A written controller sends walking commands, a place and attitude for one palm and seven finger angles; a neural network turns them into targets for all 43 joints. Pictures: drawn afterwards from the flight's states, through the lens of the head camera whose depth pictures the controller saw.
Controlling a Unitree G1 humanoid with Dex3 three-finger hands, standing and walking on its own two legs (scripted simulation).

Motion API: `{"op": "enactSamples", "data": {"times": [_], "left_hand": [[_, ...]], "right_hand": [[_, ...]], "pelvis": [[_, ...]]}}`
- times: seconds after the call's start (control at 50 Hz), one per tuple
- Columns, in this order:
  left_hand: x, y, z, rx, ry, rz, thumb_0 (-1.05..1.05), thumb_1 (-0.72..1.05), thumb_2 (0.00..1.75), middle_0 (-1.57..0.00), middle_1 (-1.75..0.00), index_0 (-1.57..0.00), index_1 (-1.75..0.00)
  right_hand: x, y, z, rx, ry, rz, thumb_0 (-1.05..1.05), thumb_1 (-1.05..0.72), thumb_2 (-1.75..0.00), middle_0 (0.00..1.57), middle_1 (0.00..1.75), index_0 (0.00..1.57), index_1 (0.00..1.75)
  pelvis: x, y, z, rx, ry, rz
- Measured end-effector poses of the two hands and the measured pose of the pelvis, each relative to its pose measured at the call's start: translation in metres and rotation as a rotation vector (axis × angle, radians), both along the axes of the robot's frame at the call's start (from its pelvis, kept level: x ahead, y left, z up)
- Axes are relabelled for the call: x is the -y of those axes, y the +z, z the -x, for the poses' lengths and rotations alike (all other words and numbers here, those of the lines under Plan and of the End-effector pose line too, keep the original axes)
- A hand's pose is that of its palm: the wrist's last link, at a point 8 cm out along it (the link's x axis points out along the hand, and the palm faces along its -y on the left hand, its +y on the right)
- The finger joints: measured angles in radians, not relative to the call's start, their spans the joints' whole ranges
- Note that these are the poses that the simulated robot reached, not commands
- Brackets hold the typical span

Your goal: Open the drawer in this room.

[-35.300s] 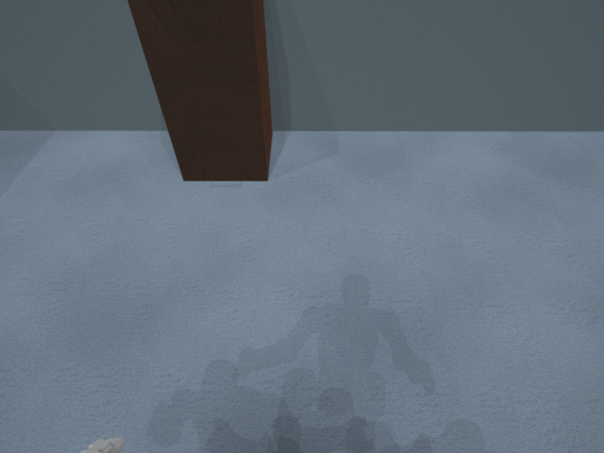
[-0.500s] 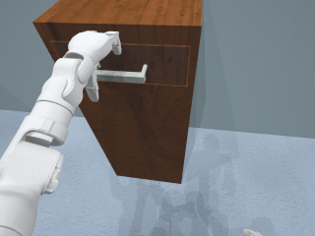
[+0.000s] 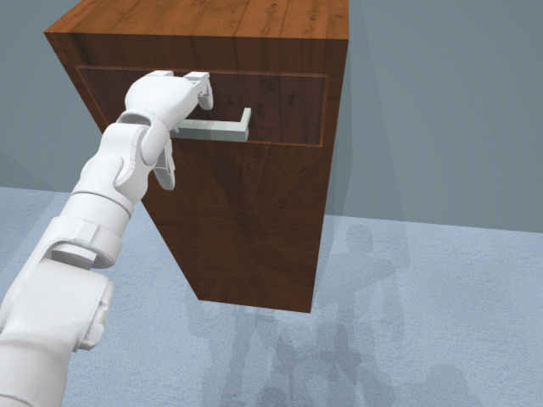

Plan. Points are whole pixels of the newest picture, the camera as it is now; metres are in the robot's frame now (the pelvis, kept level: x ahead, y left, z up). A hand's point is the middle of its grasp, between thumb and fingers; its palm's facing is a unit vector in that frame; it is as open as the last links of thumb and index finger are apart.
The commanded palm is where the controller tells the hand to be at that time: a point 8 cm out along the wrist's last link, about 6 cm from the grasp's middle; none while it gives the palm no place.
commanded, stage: lower the fingers behind the handle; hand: left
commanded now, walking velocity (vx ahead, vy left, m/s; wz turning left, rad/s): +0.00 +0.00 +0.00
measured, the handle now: (199, 120) +0.52 +0.13 +0.14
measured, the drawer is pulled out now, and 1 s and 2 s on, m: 0.00 0.00 0.00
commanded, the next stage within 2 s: close the thumb around the handle in 1.04 s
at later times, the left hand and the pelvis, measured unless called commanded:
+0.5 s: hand (186, 150) +0.46 +0.15 +0.13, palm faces -0.04 +0.00 -1.00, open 13.8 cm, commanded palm +0.45 +0.15 +0.19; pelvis +0.00 -0.01 +0.00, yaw +1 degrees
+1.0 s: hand (184, 152) +0.47 +0.15 +0.12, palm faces -0.05 +0.00 -1.00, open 13.8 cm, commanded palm +0.45 +0.16 +0.18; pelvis +0.00 -0.02 +0.00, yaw +0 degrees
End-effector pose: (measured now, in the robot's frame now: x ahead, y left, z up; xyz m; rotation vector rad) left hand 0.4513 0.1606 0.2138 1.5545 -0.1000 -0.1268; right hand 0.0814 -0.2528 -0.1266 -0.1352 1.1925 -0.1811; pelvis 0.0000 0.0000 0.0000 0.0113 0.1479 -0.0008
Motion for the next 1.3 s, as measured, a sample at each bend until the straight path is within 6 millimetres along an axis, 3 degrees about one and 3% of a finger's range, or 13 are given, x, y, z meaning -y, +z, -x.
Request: {"op": "enactSamples", "data": {"times": [0.16,0.32,0.72,1.18,1.3], "left_hand": [[0.010,-0.007,0.007,0.010,-0.024,0.011,0.00,-0.49,0.31,-0.32,-1.20,-0.32,-1.20],[0.005,-0.020,0.008,-0.006,0.022,-0.005,0.00,-0.49,0.31,-0.32,-1.20,-0.32,-1.20],[0.017,-0.043,0.000,0.005,0.011,0.002,0.00,-0.49,0.31,-0.32,-1.20,-0.32,-1.20],[0.001,-0.043,-0.002,-0.012,0.016,-0.006,0.00,-0.49,0.31,-0.32,-1.20,-0.32,-1.20],[0.004,-0.043,-0.004,-0.003,0.020,-0.007,0.00,-0.39,0.35,-0.33,-1.21,-0.32,-1.21]], "right_hand": [[0.000,-0.001,-0.008,0.018,0.008,-0.010,0.01,-0.91,-0.90,0.20,0.30,0.20,0.30],[0.005,0.000,-0.011,0.038,0.009,-0.004,0.01,-0.91,-0.90,0.20,0.30,0.20,0.30],[0.023,-0.007,0.022,-0.035,-0.048,0.022,0.01,-0.91,-0.90,0.20,0.30,0.20,0.30],[0.023,-0.001,0.010,-0.005,-0.036,0.050,0.01,-0.91,-0.90,0.20,0.30,0.20,0.30],[0.017,-0.004,0.010,-0.015,-0.035,0.037,0.01,-0.91,-0.90,0.20,0.30,0.20,0.30]], "pelvis": [[0.003,-0.001,0.000,0.003,0.000,-0.002],[0.009,-0.002,0.003,0.002,0.003,-0.005],[0.016,-0.005,0.003,-0.028,-0.008,-0.007],[0.012,-0.005,0.002,-0.030,0.002,-0.002],[0.009,-0.006,0.000,-0.036,0.004,0.000]]}}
